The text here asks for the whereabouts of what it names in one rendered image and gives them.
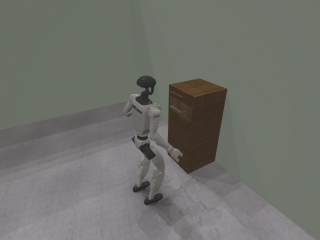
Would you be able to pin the left robot shin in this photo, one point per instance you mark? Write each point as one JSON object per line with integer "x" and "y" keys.
{"x": 142, "y": 172}

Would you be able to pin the right robot hand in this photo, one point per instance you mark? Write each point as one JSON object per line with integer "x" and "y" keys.
{"x": 175, "y": 154}

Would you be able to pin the drawer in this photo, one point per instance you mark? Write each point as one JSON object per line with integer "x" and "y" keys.
{"x": 181, "y": 107}

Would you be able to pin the left robot thigh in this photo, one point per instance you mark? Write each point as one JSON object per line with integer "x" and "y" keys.
{"x": 145, "y": 161}

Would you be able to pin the left robot hand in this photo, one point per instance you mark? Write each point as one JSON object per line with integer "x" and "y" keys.
{"x": 158, "y": 106}

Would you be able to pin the handle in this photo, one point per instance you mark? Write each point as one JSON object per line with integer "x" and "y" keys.
{"x": 175, "y": 109}
{"x": 177, "y": 95}

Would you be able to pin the robot left upper arm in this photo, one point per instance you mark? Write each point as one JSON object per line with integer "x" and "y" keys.
{"x": 127, "y": 110}

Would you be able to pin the cabinet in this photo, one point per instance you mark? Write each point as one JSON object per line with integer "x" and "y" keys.
{"x": 196, "y": 140}

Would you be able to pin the robot right upper arm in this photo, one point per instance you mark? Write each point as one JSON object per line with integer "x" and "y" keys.
{"x": 154, "y": 115}

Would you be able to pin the right robot forearm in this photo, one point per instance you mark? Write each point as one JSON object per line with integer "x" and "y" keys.
{"x": 161, "y": 142}

